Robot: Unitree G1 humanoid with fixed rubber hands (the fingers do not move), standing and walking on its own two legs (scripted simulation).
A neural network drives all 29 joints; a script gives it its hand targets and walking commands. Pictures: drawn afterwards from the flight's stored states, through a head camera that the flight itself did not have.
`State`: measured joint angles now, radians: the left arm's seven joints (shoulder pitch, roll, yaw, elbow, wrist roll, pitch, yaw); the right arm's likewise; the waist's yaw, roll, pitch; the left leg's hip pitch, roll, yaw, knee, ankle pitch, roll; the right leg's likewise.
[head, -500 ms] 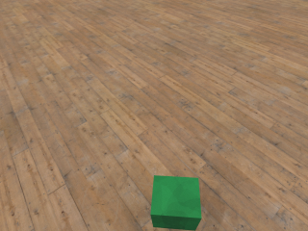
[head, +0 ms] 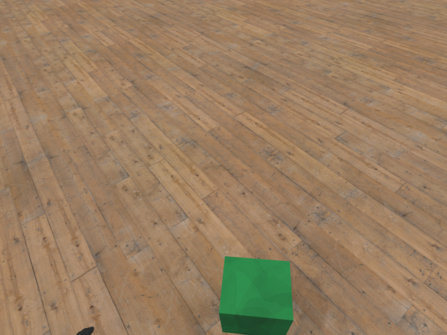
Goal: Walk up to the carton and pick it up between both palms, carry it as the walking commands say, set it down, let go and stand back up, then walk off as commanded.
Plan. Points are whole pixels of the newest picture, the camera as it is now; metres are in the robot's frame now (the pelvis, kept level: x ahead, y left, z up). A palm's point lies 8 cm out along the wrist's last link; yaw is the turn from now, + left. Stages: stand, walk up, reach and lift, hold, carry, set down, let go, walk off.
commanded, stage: walk up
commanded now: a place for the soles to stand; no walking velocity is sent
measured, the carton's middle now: (254, 298) +0.41 -0.04 -0.65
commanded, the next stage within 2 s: reach and lift in 0.16 s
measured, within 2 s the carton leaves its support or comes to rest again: neither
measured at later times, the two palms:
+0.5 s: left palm (97, 333) +0.17 +0.28 -0.10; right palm out of the picture +0.15 -0.27 -0.12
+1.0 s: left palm (140, 287) +0.28 +0.24 -0.16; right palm (373, 306) +0.25 -0.27 -0.17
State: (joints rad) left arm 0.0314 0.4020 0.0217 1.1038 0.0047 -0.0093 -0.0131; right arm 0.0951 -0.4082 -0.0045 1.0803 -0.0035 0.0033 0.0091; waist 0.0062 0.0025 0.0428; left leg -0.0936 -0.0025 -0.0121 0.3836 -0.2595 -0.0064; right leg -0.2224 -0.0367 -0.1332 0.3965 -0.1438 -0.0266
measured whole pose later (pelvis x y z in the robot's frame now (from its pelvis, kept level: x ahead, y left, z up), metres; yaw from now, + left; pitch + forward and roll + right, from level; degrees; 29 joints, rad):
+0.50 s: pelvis -0.01 -0.01 -0.02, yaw +0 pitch +2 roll +0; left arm 0.02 0.31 0.15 0.60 0.08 0.25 -0.08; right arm 0.07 -0.27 -0.10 0.56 -0.05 0.31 0.04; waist 0.00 0.03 0.14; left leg -0.31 0.02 -0.01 0.66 -0.38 -0.02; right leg -0.43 0.01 -0.08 0.63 -0.24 -0.04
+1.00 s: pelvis -0.04 +0.01 -0.07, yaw +2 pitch +23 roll +1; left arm -0.33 0.25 0.13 0.66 -0.05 0.20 0.02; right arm -0.34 -0.34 -0.17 0.71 0.03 0.18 0.08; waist -0.05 0.05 -0.03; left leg -0.95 -0.04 -0.01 1.00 -0.44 0.00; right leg -1.05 -0.01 0.01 0.95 -0.30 0.01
